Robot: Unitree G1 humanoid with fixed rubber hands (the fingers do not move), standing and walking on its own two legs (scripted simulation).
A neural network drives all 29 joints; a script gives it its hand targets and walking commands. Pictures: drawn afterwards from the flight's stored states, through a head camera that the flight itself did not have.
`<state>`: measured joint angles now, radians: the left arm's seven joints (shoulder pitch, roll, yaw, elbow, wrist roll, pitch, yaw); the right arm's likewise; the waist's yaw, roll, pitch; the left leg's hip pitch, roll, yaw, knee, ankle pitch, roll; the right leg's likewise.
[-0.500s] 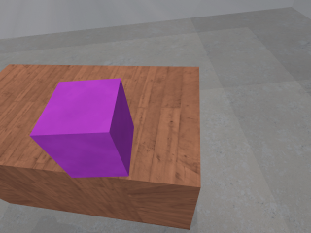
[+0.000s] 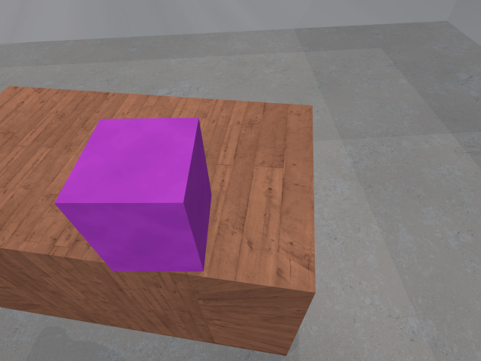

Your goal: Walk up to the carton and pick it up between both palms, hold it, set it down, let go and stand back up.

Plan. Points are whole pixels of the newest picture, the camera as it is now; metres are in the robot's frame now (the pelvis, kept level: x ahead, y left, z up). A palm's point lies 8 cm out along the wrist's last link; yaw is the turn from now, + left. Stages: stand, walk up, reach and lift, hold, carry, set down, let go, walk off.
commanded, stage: walk up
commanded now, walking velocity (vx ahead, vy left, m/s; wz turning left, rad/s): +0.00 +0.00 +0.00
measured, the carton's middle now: (153, 197) +0.42 +0.22 +0.00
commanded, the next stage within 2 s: none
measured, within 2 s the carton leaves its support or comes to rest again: neither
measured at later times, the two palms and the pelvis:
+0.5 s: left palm out of the picture -0.03 +0.32 -0.18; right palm out of the picture +0.02 -0.14 -0.14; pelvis -0.01 +0.08 -0.02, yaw -1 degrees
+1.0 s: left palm out of the picture -0.01 +0.31 -0.15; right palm out of the picture -0.01 -0.10 -0.15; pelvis +0.00 +0.11 +0.00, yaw +0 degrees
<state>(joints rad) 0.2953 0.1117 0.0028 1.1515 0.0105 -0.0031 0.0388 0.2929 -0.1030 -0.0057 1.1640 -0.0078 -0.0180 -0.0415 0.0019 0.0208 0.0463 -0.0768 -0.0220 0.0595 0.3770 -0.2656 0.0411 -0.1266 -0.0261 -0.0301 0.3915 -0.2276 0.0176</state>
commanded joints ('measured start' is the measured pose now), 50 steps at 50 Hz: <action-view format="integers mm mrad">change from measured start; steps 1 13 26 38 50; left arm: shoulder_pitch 73 114 52 134 86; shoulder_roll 62 235 138 122 58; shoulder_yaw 9 98 61 23 7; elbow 2 -58 -70 -15 -2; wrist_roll -4 40 -7 -2 -1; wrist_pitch -9 0 51 -17 -10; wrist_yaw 5 67 -16 21 12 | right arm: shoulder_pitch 97 -43 -49 41 107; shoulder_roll -90 -96 -117 -85 -71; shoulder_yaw -13 -73 -16 -18 -6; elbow -9 -151 -168 -119 -5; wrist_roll -1 -32 -34 26 -3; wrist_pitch -15 55 -4 -8 8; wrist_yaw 1 27 13 4 4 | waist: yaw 1 57 23 -12 -14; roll -87 -201 256 -88 39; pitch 50 7 203 -171 147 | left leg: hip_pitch -68 -378 -320 -145 -148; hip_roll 126 95 207 118 102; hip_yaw -120 -114 -258 -108 -120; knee -92 755 -204 56 -81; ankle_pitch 211 -211 193 197 175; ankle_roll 14 -60 24 31 -5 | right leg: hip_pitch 0 -129 -213 201 -2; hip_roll -76 -414 -40 -168 -85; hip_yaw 65 304 41 152 90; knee -57 -133 405 -69 -106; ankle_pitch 160 236 -240 482 106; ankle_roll -33 -234 -15 -70 -67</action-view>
